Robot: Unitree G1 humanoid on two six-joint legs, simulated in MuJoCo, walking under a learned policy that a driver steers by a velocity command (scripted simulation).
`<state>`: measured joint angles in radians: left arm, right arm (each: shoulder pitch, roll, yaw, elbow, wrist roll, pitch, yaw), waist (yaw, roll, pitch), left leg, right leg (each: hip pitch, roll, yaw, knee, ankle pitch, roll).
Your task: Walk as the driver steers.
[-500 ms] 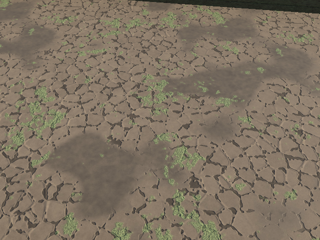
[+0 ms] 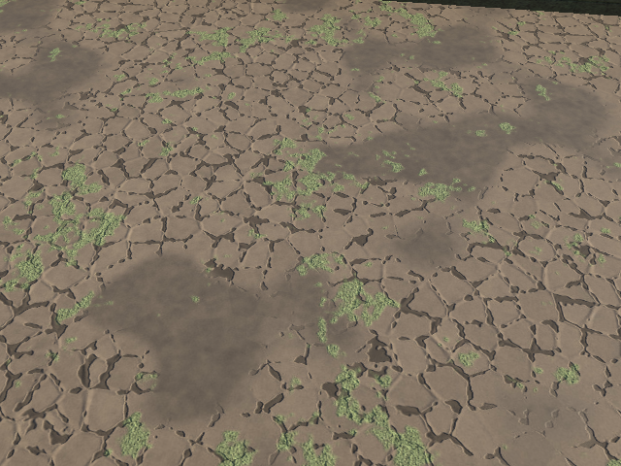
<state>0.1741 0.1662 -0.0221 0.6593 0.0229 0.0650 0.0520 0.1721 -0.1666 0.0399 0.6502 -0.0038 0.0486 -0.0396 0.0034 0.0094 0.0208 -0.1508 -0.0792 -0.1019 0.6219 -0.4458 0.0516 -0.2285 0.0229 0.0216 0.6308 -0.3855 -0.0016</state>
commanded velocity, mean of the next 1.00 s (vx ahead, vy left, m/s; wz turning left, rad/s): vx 0.49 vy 0.00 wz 0.00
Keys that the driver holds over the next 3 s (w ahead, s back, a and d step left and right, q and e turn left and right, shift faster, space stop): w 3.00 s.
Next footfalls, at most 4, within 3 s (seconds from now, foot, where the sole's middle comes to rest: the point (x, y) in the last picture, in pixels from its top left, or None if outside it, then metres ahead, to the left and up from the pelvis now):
none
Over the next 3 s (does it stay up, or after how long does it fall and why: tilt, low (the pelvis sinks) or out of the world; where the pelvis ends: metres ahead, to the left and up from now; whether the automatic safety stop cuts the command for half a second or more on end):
stays up -0.02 0.00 0.00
